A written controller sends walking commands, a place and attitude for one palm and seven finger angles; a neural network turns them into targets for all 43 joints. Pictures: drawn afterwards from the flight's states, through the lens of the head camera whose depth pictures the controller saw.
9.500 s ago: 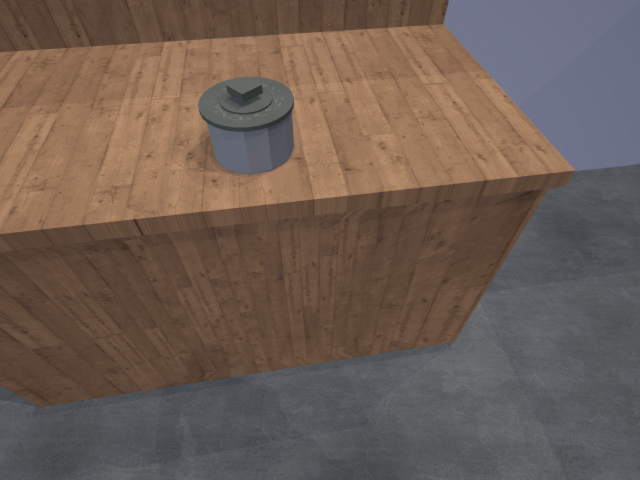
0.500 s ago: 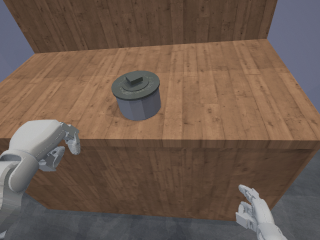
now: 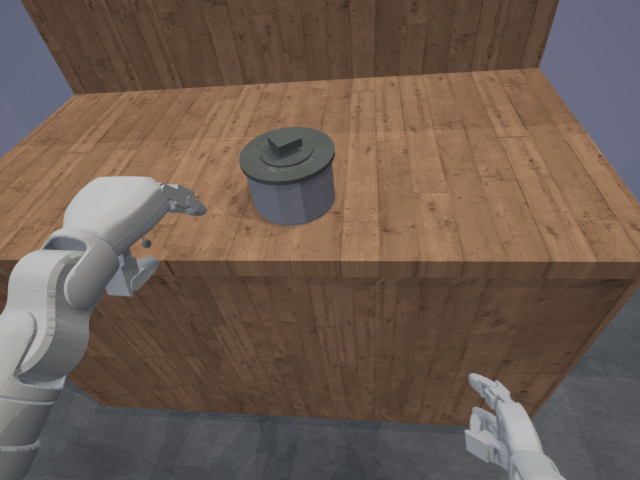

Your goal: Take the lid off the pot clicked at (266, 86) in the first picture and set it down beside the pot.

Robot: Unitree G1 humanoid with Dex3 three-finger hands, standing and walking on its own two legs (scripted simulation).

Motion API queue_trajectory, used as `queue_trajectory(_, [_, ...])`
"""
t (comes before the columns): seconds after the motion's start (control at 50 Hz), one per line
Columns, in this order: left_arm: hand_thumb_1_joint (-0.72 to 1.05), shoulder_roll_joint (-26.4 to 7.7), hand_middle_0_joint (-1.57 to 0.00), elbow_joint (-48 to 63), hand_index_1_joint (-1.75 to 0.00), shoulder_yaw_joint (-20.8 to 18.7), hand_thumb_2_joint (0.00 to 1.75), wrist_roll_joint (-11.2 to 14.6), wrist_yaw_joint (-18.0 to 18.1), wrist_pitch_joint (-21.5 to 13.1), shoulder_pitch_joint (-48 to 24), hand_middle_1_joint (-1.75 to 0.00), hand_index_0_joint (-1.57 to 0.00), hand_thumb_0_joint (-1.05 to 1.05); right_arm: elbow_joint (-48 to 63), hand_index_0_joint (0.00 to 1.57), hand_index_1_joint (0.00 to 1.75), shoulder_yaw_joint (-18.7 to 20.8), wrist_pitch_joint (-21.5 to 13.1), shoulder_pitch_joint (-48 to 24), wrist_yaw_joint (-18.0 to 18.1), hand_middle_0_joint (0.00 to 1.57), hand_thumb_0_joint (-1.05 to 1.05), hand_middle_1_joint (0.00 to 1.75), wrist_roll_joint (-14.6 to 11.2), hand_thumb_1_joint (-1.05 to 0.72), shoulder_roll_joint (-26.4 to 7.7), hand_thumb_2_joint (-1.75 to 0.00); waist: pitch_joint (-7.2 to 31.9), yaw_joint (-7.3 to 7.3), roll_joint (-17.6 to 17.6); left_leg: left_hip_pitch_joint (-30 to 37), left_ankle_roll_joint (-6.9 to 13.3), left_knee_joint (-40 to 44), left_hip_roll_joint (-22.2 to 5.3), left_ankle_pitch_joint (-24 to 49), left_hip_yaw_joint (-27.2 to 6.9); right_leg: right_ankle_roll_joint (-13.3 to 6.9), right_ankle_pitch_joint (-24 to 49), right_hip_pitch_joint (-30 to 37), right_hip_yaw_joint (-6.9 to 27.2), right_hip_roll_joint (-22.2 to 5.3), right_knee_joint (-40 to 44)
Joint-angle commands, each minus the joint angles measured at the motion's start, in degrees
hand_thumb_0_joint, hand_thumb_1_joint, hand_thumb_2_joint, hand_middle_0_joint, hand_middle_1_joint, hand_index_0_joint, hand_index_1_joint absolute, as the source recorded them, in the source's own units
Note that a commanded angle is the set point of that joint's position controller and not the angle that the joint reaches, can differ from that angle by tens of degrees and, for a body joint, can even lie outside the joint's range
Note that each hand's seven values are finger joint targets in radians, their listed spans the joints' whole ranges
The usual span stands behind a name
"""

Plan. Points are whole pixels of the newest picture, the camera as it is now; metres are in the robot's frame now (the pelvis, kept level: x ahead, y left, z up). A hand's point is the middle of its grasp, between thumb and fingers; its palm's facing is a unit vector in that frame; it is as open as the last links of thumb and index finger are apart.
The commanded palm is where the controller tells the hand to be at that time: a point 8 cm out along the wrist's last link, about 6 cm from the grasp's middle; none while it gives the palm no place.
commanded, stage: reach forward and open the fingers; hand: left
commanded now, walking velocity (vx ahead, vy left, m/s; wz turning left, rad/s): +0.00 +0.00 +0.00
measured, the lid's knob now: (284, 141) +0.58 +0.14 +0.14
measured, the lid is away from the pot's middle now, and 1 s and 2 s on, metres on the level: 0.00 0.00 0.00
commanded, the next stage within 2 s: move the open hand above the knob in 0.18 s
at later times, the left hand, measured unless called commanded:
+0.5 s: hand (159, 205) +0.34 +0.22 +0.21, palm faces -0.02 -0.07 -1.00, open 9.9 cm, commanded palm +0.31 +0.22 +0.27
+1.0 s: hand (204, 162) +0.42 +0.20 +0.21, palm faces -0.14 -0.05 -0.99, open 9.9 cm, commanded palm +0.40 +0.20 +0.27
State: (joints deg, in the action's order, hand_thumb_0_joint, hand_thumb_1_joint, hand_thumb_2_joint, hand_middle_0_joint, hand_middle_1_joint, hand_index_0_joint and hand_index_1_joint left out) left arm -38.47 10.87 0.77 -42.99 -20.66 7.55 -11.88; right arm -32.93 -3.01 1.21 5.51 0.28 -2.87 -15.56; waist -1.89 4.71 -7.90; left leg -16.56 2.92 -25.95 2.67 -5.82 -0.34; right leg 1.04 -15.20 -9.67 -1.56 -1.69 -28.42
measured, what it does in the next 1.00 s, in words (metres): stands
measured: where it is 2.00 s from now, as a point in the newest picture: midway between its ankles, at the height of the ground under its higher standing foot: outside the picture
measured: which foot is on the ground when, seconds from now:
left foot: down 0.00-1.00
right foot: down 0.00-1.00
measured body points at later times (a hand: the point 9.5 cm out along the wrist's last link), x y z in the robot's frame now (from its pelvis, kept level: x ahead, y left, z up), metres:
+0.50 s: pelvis +0.01 -0.02 +0.00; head +0.00 -0.08 +0.45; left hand +0.33 +0.22 +0.26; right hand +0.23 -0.23 -0.09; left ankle +0.09 +0.08 -0.74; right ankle +0.01 -0.14 -0.74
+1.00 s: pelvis +0.03 -0.03 +0.00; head +0.04 -0.07 +0.45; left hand +0.42 +0.20 +0.27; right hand +0.23 -0.26 -0.11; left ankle +0.09 +0.08 -0.74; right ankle +0.01 -0.14 -0.74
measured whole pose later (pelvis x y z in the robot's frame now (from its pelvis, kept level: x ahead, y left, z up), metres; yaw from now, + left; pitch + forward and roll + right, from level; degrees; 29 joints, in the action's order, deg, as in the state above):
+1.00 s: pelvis +0.03 -0.03 +0.00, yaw +1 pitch -1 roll +0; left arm -36.9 -16.1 7.5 -45.7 -28.5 13.4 -40.1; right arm -35.3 -2.6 4.2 6.1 0.3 -3.2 -17.6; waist -0.6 1.4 -6.3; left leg -18.6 1.4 -28.9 2.3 -9.6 -1.4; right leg -0.4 -19.4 -11.4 -2.5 -1.2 -31.5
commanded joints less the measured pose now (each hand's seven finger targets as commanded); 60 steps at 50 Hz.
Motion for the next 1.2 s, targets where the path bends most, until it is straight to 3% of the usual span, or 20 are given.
queue_trajectory(0.0, [-0.37,-21.1,-0.87,3.1,-0.08,-15.2,1.64,-3.2,3.5,1.1,-27.3,-0.08,-0.87,0.00,8.9,0.20,0.30,2.2,-3.2,-10.7,0.5,0.20,0.00,0.30,0.2,-0.90,-5.4,-0.90,15.1,0.23,1.7,10.4,-1.5,6.7,-1.5,-9.7,-5.0,-2.8,-4.3,-4.8,-1.6,3.9,4.9])
queue_trajectory(0.08, [-0.37,-9.8,-0.87,-1.6,-0.08,-7.6,1.65,-0.2,1.7,1.8,-20.0,-0.08,-0.87,0.00,10.0,0.20,0.30,2.8,-2.9,-9.9,-0.6,0.20,0.00,0.30,-1.1,-0.90,-5.6,-0.90,11.9,-0.93,2.7,10.3,-1.5,5.5,-1.3,-9.9,-3.9,-2.5,-3.3,-7.3,-1.9,4.0,5.0])
queue_trajectory(0.14, [-0.37,-6.6,-0.87,4.5,-0.08,-3.2,1.66,0.5,0.0,1.9,-20.1,-0.08,-0.87,0.00,11.5,0.20,0.30,2.7,-2.7,-11.0,-1.1,0.20,0.00,0.30,-1.0,-0.90,-5.5,-0.90,13.2,-0.88,5.1,10.8,-1.1,5.8,-1.3,-10.2,-3.3,-2.0,-2.5,-6.6,-1.8,3.5,5.4])
queue_trajectory(0.18, [-0.38,-9.9,-0.87,7.1,-0.08,-5.7,1.67,0.2,0.6,2.0,-22.5,-0.08,-0.87,0.00,11.9,0.20,0.30,2.6,-3.1,-11.0,-0.9,0.20,0.00,0.30,-1.1,-0.90,-5.8,-0.90,13.4,-1.52,4.0,11.2,-0.9,5.1,-1.3,-11.1,-3.7,-2.1,-3.5,-7.0,-1.6,3.6,4.7])
queue_trajectory(0.28, [-0.38,-26.5,-0.88,1.2,-0.08,-18.2,1.68,-2.8,2.2,2.2,-34.8,-0.08,-0.88,0.00,8.5,0.20,0.30,2.3,-2.7,-9.4,0.8,0.20,0.00,0.30,0.0,-0.90,-7.0,-0.90,14.9,-0.60,1.2,10.3,-0.9,3.9,-0.7,-6.7,-3.2,-2.7,-4.1,-5.1,-0.7,3.6,5.1])
queue_trajectory(0.38, [-0.38,-8.1,-0.88,-3.8,-0.08,-4.4,1.68,0.0,-1.2,3.3,-25.7,-0.08,-0.88,0.00,10.1,0.20,0.30,2.7,-2.7,-9.9,-0.7,0.20,0.00,0.30,-1.0,-0.90,-5.8,-0.90,15.2,-1.28,2.3,11.7,-0.8,1.7,0.4,-1.4,-1.8,-2.4,2.6,-5.4,-1.2,3.4,4.6])
queue_trajectory(0.42, [-0.38,-6.0,-0.88,-0.9,-0.08,-1.6,1.68,0.2,-2.6,4.0,-23.8,-0.08,-0.88,0.00,10.6,0.20,0.30,2.6,-2.1,-10.5,-1.3,0.20,0.00,0.30,-1.1,-0.90,-5.9,-0.90,15.8,-1.18,5.9,11.6,-0.5,1.7,0.4,-0.3,-0.7,-1.9,5.0,-4.4,-1.2,3.0,4.8])
queue_trajectory(0.46, [-0.38,-8.8,-0.88,0.2,-0.08,-2.8,1.68,-0.4,-2.4,4.4,-28.2,-0.08,-0.88,0.00,10.6,0.20,0.30,2.5,-1.8,-10.9,-1.0,0.20,0.00,0.30,-0.9,-0.90,-6.4,-0.90,14.5,-1.85,8.0,10.7,-0.1,1.6,0.6,-2.1,-0.3,-1.5,3.8,-5.2,-1.0,3.0,5.2])
queue_trajectory(0.5, [-0.38,-18.0,-0.88,-2.2,-0.08,-8.6,1.68,-2.6,-1.7,4.5,-36.5,-0.08,-0.88,0.00,9.3,0.20,0.30,1.9,-1.6,-10.3,-0.1,0.20,0.00,0.30,-0.6,-0.90,-7.1,-0.90,14.5,-1.95,8.5,9.4,0.0,1.4,0.9,-3.3,-0.3,-1.6,1.4,-5.0,-0.5,2.9,5.6])
queue_trajectory(0.54, [-0.38,-24.4,-0.88,-6.1,-0.08,-12.8,1.68,-3.6,-1.2,4.1,-44.0,-0.08,-0.88,0.00,7.9,0.20,0.30,1.9,-1.4,-9.9,1.1,0.20,0.00,0.30,-0.3,-0.90,-7.5,-0.90,14.0,-1.66,7.1,9.0,0.0,1.8,1.0,-3.8,-0.9,-1.7,0.1,-4.9,-0.2,2.9,5.7])
queue_trajectory(0.58, [-0.38,-25.9,-0.88,-7.8,-0.08,-13.8,1.68,-3.3,-0.9,3.7,-47.2,-0.08,-0.88,0.00,7.3,0.20,0.30,2.1,-1.8,-9.3,1.4,0.20,0.00,0.30,-0.3,-0.90,-7.6,-0.90,16.3,-1.84,3.1,10.2,-0.1,0.8,1.2,-2.6,-1.5,-2.1,1.3,-4.0,0.1,3.0,5.1])
queue_trajectory(0.68, [-0.38,-9.8,-0.88,-13.9,-0.08,-2.2,1.68,-1.2,-4.3,5.4,-36.6,-0.08,-0.88,0.00,8.3,0.20,0.30,2.9,-1.6,-8.7,-0.2,0.20,0.00,0.30,-0.9,-0.90,-6.7,-0.90,18.9,-2.51,4.4,12.3,0.3,-1.6,1.8,4.6,-0.9,-2.1,12.2,-3.4,-0.2,2.7,3.3])
queue_trajectory(0.72, [-0.38,-6.3,-0.88,-14.2,-0.08,2.1,1.68,-2.0,-5.6,6.3,-37.8,-0.08,-0.88,0.00,8.4,0.20,0.30,2.4,-0.6,-9.2,-0.7,0.20,0.00,0.30,-1.2,-0.90,-6.7,-0.90,15.9,-3.06,8.9,10.4,0.4,-1.0,1.6,3.1,0.2,-1.5,11.7,-5.0,-0.5,2.4,3.8])
queue_trajectory(0.76, [-0.38,-9.2,-0.88,-13.6,-0.08,1.2,1.68,-3.0,-5.4,6.4,-43.0,-0.08,-0.88,0.00,8.3,0.20,0.30,2.4,0.1,-9.2,-0.5,0.20,0.00,0.30,-1.3,-0.90,-7.4,-0.90,14.5,-3.59,9.4,9.8,0.6,-0.4,1.5,0.8,0.0,-1.5,9.0,-6.0,-0.6,2.6,4.1])
queue_trajectory(0.82, [-0.38,-20.3,-0.88,-13.0,-0.08,-6.7,1.68,-4.7,-4.9,5.7,-52.4,-0.08,-0.88,0.00,7.6,0.20,0.30,2.3,-0.1,-9.2,0.3,0.20,0.00,0.30,-0.8,-0.90,-7.7,-0.90,19.0,-2.74,7.7,10.8,0.9,-1.1,2.0,2.9,-0.8,-1.9,10.8,-3.1,0.3,2.4,3.1])
queue_trajectory(0.88, [-0.38,-22.8,-0.88,-12.0,-0.08,-8.8,1.68,-3.8,-4.7,5.2,-56.8,-0.08,-0.88,0.00,7.4,0.20,0.30,2.6,-0.5,-8.4,0.5,0.20,0.00,0.30,-0.4,-0.90,-7.7,-0.90,23.9,-2.61,3.3,13.5,0.9,-2.2,2.4,6.5,-2.1,-2.3,14.3,-1.1,0.3,2.6,1.8])
queue_trajectory(0.98, [-0.38,-6.0,-0.88,-25.8,-0.08,3.4,1.68,-3.4,-6.6,8.2,-48.5,-0.08,-0.88,0.00,6.7,0.20,0.30,3.3,1.2,-5.9,-1.0,0.20,0.00,0.30,-1.3,-0.90,-7.3,-0.90,16.8,-4.19,7.8,10.8,0.6,-2.0,1.9,6.2,-1.2,-2.4,13.9,-6.4,-1.3,2.9,2.2])
queue_trajectory(1.02, [-0.38,-3.1,-0.88,-22.5,-0.08,6.5,1.68,-4.3,-7.2,8.6,-50.4,-0.08,-0.88,0.00,7.6,0.20,0.30,3.1,1.7,-6.9,-1.5,0.20,0.00,0.30,-1.5,-0.90,-7.0,-0.90,17.8,-4.19,8.7,11.7,0.7,-1.7,1.7,6.1,-0.9,-2.4,13.1,-7.0,-1.4,2.9,2.2])
queue_trajectory(1.12, [-0.38,-12.0,-0.88,-19.4,-0.08,1.8,1.68,-6.6,-5.6,8.2,-68.2,-0.08,-0.88,0.00,6.3,0.20,0.30,3.1,1.5,-5.8,-0.7,0.20,0.00,0.30,-1.1,-0.90,-7.3,-0.90,24.0,-5.29,7.4,14.8,1.0,-2.3,2.0,6.9,-2.6,-2.8,13.2,-5.5,-0.9,3.5,1.4])
queue_trajectory(1.18, [-0.38,-18.7,-0.88,-22.0,-0.08,-4.7,1.68,-6.2,-3.8,7.5,-69.4,-0.08,-0.88,0.00,5.1,0.20,0.30,3.2,1.0,-3.5,-0.4,0.20,0.00,0.30,-0.5,-0.90,-8.1,-0.90,27.1,-4.20,4.6,15.6,0.7,-2.5,1.9,10.2,-3.2,-3.3,15.2,-3.5,-0.9,3.4,0.9])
